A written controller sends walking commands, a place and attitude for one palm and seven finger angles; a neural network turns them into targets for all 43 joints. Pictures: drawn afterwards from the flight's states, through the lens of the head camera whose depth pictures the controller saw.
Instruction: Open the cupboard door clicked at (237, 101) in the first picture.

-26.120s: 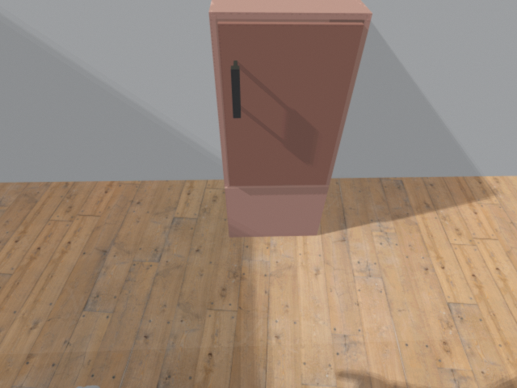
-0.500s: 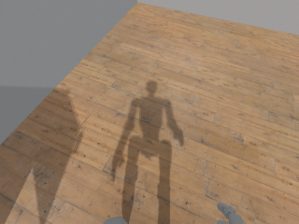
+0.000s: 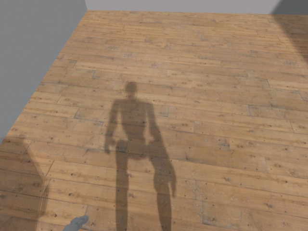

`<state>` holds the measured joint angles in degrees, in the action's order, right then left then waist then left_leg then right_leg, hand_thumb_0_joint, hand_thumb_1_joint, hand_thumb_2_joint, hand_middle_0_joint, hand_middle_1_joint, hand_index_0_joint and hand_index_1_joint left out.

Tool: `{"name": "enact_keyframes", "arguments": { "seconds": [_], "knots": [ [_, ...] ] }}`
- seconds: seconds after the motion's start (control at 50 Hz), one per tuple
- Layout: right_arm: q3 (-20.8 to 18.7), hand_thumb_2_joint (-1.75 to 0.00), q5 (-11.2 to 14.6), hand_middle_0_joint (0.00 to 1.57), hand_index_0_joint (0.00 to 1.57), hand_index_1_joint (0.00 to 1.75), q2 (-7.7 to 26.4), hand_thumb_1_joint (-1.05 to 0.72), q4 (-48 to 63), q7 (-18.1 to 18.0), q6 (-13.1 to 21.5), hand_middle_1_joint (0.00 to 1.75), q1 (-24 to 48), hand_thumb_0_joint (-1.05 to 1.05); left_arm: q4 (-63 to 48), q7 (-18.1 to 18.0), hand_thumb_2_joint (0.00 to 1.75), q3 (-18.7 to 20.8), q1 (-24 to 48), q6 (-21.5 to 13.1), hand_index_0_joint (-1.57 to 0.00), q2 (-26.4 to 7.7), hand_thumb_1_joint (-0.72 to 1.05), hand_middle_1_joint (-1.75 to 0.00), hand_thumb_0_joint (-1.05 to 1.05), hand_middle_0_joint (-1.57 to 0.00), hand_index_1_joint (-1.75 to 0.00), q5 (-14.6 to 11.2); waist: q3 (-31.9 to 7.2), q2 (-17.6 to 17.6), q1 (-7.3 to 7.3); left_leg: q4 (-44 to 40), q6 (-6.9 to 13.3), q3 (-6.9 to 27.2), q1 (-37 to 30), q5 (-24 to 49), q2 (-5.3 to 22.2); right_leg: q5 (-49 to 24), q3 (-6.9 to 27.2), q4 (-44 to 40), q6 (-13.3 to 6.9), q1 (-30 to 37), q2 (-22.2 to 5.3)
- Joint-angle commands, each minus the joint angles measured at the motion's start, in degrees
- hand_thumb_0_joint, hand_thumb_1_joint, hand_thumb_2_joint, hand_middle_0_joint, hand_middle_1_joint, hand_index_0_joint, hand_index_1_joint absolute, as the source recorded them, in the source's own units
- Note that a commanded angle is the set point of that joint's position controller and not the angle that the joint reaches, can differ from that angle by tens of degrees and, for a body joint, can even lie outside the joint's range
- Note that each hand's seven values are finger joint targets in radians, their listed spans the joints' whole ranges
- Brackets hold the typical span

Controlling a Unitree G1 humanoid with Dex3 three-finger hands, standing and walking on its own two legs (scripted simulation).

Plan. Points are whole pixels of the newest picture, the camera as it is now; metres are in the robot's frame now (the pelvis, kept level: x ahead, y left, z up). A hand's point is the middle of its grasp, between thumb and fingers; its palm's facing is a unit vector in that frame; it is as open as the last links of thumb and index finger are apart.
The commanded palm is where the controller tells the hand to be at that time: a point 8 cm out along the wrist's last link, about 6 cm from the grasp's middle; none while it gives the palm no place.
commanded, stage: walk to a spot facing it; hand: left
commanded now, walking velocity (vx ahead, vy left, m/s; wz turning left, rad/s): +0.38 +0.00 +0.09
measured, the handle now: out of the picture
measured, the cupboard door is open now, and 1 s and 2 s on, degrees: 45 45 45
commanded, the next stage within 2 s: turn to face it in 0.24 s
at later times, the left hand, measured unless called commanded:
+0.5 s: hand (92, 214) +0.20 +0.20 -0.19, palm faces +0.13 -0.98 -0.14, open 7.4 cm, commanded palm none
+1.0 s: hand (96, 175) +0.31 +0.21 -0.16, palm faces +0.41 -0.89 -0.22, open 7.4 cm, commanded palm none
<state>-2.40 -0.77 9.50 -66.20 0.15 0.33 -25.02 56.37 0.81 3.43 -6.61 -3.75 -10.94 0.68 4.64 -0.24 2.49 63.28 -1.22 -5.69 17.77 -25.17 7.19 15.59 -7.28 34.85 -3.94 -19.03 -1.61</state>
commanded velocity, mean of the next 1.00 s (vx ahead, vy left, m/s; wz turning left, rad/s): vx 0.09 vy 0.00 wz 0.45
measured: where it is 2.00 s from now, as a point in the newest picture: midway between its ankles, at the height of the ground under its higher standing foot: (158, 196)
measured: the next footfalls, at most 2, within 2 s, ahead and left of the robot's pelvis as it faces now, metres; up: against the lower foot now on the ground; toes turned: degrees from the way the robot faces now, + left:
left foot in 0.36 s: +0.33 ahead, +0.14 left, +0.00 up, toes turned +9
right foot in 0.72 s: +0.36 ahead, -0.11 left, +0.00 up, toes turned +8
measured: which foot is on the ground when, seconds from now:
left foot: up 0.00-0.34, down 0.36-0.72, up 0.74-1.00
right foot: down 0.00-0.36, up 0.38-0.70, down 0.72-1.00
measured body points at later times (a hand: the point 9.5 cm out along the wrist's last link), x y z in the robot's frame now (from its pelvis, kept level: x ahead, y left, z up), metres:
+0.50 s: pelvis +0.22 +0.04 +0.00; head +0.25 +0.06 +0.44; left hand +0.19 +0.26 -0.17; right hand +0.32 -0.20 -0.14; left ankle +0.29 +0.14 -0.73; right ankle +0.14 -0.09 -0.65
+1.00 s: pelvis +0.31 +0.00 +0.01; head +0.35 +0.03 +0.45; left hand +0.29 +0.26 -0.14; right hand +0.50 -0.21 -0.13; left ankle +0.29 +0.13 -0.69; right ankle +0.32 -0.11 -0.73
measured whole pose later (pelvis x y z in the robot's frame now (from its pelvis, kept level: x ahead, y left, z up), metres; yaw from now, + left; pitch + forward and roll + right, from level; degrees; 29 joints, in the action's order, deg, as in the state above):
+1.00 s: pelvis +0.31 +0.00 +0.01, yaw +24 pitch +1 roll +2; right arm -4.3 -0.6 14.0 -53.8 1.7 -3.6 -8.1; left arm 51.9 -1.0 2.5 -11.1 -0.3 -11.3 1.7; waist 5.2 -3.3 0.4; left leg 46.6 -2.7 -6.1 25.0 -23.9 2.2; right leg 20.1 -14.0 31.8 1.0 -11.1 -9.1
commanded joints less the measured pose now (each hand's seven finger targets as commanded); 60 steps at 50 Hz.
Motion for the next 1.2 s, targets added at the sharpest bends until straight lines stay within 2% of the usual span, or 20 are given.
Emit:
{"name": "enact_keyframes", "arguments": {
  "seconds": [0.0,0.22,0.26,0.3,0.32,0.34,0.36,0.4,0.48,0.64,0.66,0.7,0.72,0.82,0.94,1.0,1.02,1.04,1.06,1.18],
  "knots": [
    [-0.79,-0.90,-0.63,0.20,0.20,0.30,1.42,-0.90,5.86,-0.12,1.58,0.30,3.46,0.00,1.52,-1.15,0.90,0.69,-9.97,-0.27,-0.20,-5.05,0.90,-0.30,0.00,-0.20,-0.30,0.27,-1.40,-5.66,-1.86,1.19,-0.76,3.02,15.11,7.55,3.05,-9.15,13.42,-23.60,-5.90,8.80,-15.11],
    [-0.78,-0.90,-0.16,0.20,0.20,0.30,1.70,-0.90,11.24,1.71,2.09,0.30,17.77,0.00,5.77,-1.40,0.90,-0.04,-15.47,-1.79,-0.20,-5.37,0.90,-0.30,0.00,-0.20,-0.30,0.36,2.57,-6.33,-3.23,-23.11,0.87,-0.25,15.19,15.66,-0.87,-23.53,6.33,-22.36,-4.59,17.04,-14.56],
    [-0.93,-0.90,-0.22,0.20,0.20,0.30,2.71,-0.90,11.19,1.49,2.33,0.30,16.90,0.00,6.37,-1.67,0.90,0.00,-15.64,-1.60,-0.20,-5.97,0.90,-0.30,0.00,-0.20,-0.30,0.54,1.93,-4.02,-1.91,-26.76,1.94,-0.71,9.30,14.07,-2.30,-29.77,6.07,-18.24,-4.03,17.19,-15.09],
    [-1.43,-0.90,-0.76,0.20,0.20,0.30,5.39,-0.90,7.39,0.65,2.69,0.30,4.85,0.00,6.07,-1.74,0.90,0.28,-14.28,-1.18,-0.20,-6.57,0.90,-0.30,0.00,-0.20,-0.30,0.13,-3.46,-0.52,3.70,-32.75,3.29,-2.09,-8.35,18.59,-5.36,-34.40,1.22,-3.54,-1.41,12.27,-11.33],
    [-2.30,-0.90,-1.51,0.20,0.20,0.30,10.42,-0.90,5.84,-0.07,2.98,0.30,-2.48,0.00,5.26,-1.64,0.90,0.17,-16.39,-0.69,-0.20,-4.76,0.90,-0.30,0.00,-0.20,-0.30,-0.19,-9.55,7.37,5.54,-34.39,7.23,10.33,-21.44,24.73,4.03,-19.96,-0.94,10.32,1.58,2.29,-5.89],
    [-3.33,-0.90,-1.60,0.20,0.20,0.30,15.53,-0.90,5.26,-0.80,2.76,0.30,-7.20,0.00,4.36,-1.16,0.90,-0.54,-19.95,-0.78,-0.20,-1.94,0.90,-0.30,0.00,-0.20,-0.30,-0.80,-16.27,19.42,4.93,-39.63,14.99,29.37,-30.70,34.30,17.36,14.95,-2.15,29.34,3.52,-8.27,1.75],
    [-3.17,-0.90,-0.86,0.20,0.20,0.30,16.03,-0.90,5.60,-1.09,1.88,0.30,-7.76,0.00,1.33,-1.37,0.90,-0.76,-13.17,-0.91,-0.20,-3.59,0.90,-0.30,0.00,-0.20,-0.30,-0.21,-11.80,8.43,5.70,-42.17,16.73,31.93,-22.51,37.49,17.85,18.56,3.41,36.96,2.68,-9.26,1.68],
    [-2.26,-0.90,-0.54,0.20,0.20,0.30,11.74,-0.90,8.26,-1.73,2.52,0.30,2.87,0.00,1.02,-1.70,0.90,-0.49,-10.67,-0.23,-0.20,-2.22,0.90,-0.30,0.00,-0.20,-0.30,0.22,-7.19,14.25,1.30,-45.88,15.07,28.04,-11.03,29.29,15.25,12.67,7.49,41.56,3.85,-14.39,-2.98],
    [-1.09,-0.90,-0.51,0.20,0.20,0.30,9.43,-0.90,11.08,-1.79,2.81,0.30,10.62,0.00,1.47,-1.04,0.90,-0.12,-13.21,2.35,-0.20,-0.15,0.90,-0.30,0.00,-0.20,-0.30,0.47,-7.90,5.35,-3.41,-45.50,10.90,14.71,-0.37,33.25,7.89,7.61,6.30,26.13,6.34,-4.94,-3.43],
    [-3.39,-0.90,-0.83,0.20,0.20,0.30,11.69,-0.90,14.27,-0.82,-0.67,0.30,15.11,0.00,-3.46,-1.54,0.90,1.58,-10.97,3.44,-0.20,-2.88,0.90,-0.30,0.00,-0.20,-0.30,0.38,-6.12,6.92,-4.73,-43.07,9.01,20.24,9.31,10.36,3.83,0.93,3.18,1.09,7.02,7.91,0.64],
    [-3.48,-0.90,-0.48,0.20,0.20,0.30,11.25,-0.90,14.85,-0.58,-0.85,0.30,15.89,0.00,-3.69,-1.69,0.90,1.94,-12.45,3.01,-0.20,-4.52,0.90,-0.30,0.00,-0.20,-0.30,0.46,-6.49,4.41,-5.77,-39.74,7.06,18.79,11.95,9.50,1.57,-1.86,4.25,-5.32,6.83,12.85,-0.44],
    [-2.76,-0.90,0.02,0.20,0.20,0.30,5.28,-0.90,17.02,0.13,-0.90,0.30,15.60,0.00,-4.91,-2.55,0.90,3.59,-13.95,2.52,-0.20,-13.48,0.90,-0.30,0.00,-0.20,-0.30,1.48,-7.47,-18.76,-7.33,-15.60,-0.43,3.79,22.83,-6.47,-10.82,0.10,27.72,-20.67,-1.52,19.40,-24.49],
    [-3.35,-0.90,-0.36,0.20,0.20,0.30,7.72,-0.90,17.16,0.44,-1.32,0.30,15.74,0.00,-6.07,-2.60,0.90,3.12,-12.47,2.78,-0.20,-14.45,0.90,-0.30,0.00,-0.20,-0.30,0.99,-7.74,-15.84,-6.93,-2.12,-0.30,5.82,20.22,-9.24,-8.18,0.44,27.83,-21.40,-5.61,12.99,-28.46],
    [-2.41,-0.90,-0.14,0.20,0.20,0.30,5.31,-0.90,15.68,1.29,-2.51,0.30,16.09,0.00,-7.55,-2.88,0.90,1.65,-5.22,2.42,-0.20,-8.63,0.90,-0.30,0.00,-0.20,-0.30,0.94,-4.27,-10.32,-2.64,-0.17,-2.46,3.26,17.69,-0.22,-3.89,-26.50,5.25,-13.89,-1.98,12.50,-18.53],
    [-1.46,-0.90,0.17,0.20,0.20,0.30,5.30,-0.90,18.06,1.87,-2.29,0.30,20.69,0.00,-6.29,-2.42,0.90,2.49,-9.57,2.69,-0.20,-12.80,0.90,-0.30,0.00,-0.20,-0.30,1.16,-4.91,-11.70,-4.88,-19.51,-1.50,-2.61,9.66,1.20,-6.19,-38.80,-0.13,-8.01,-0.84,16.36,-19.16],
    [-2.23,-0.90,-0.24,0.20,0.20,0.30,8.68,-0.90,17.67,1.65,-1.75,0.30,14.84,0.00,-7.22,-1.98,0.90,2.88,-7.75,2.79,-0.20,-13.47,0.90,-0.30,0.00,-0.20,-0.30,0.57,-9.05,-8.52,-0.84,-33.35,-0.09,-3.20,-3.72,12.05,-7.29,-35.29,-3.90,2.51,2.47,12.20,-18.08],
    [-3.54,-0.90,-0.72,0.20,0.20,0.30,13.53,-0.90,16.82,1.46,-1.30,0.30,10.22,0.00,-8.42,-1.67,0.90,2.69,-7.33,3.00,-0.20,-11.88,0.90,-0.30,0.00,-0.20,-0.30,0.18,-13.18,1.66,1.94,-37.04,3.00,5.04,-16.19,26.39,-0.38,-21.65,-5.28,13.60,5.46,1.88,-15.18],
    [-5.28,-0.90,-0.87,0.20,0.20,0.30,20.90,-0.90,16.58,0.96,-1.07,0.30,5.72,0.00,-11.24,-1.22,0.90,1.40,-5.59,3.27,-0.20,-7.52,0.90,-0.30,0.00,-0.20,-0.30,-0.32,-15.03,20.68,4.37,-39.65,13.45,29.62,-22.96,51.66,17.51,22.27,-3.87,28.27,9.60,-14.64,-5.86],
    [-5.08,-0.90,-0.33,0.20,0.20,0.30,21.83,-0.90,15.76,0.66,-1.65,0.30,2.92,0.00,-13.64,-1.91,0.90,1.01,-1.20,4.21,-0.20,-8.94,0.90,-0.30,0.00,-0.20,-0.30,0.56,-14.32,10.15,5.18,-39.39,16.42,29.13,-19.17,47.71,20.37,24.41,4.07,33.14,8.45,-15.43,-5.70],
    [-3.57,-0.90,-0.64,0.20,0.20,0.30,15.77,-0.90,19.27,-0.65,-0.76,0.30,16.90,0.00,-8.87,-1.02,0.90,1.69,-5.36,5.17,-0.20,-7.50,0.90,-0.30,0.00,-0.20,-0.30,0.52,-8.89,9.89,-1.93,-42.16,9.70,15.68,-6.85,29.83,6.21,8.81,6.53,27.60,8.86,-11.58,-3.82]
  ]
}}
